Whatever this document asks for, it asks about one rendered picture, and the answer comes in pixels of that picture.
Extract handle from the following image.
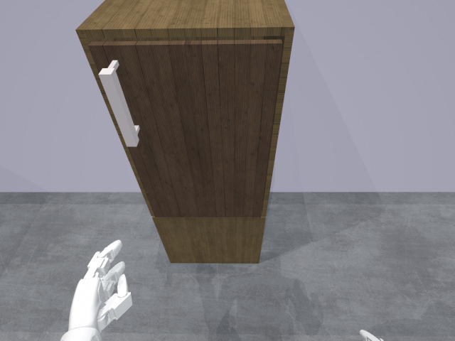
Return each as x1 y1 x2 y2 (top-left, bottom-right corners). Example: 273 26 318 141
99 60 140 146

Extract robot left forearm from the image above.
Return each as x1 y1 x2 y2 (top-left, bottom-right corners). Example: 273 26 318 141
60 327 102 341

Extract cupboard door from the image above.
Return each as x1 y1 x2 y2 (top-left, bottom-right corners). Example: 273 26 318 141
88 39 283 217

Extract left robot hand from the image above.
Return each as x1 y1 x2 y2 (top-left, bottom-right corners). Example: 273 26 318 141
68 240 132 334

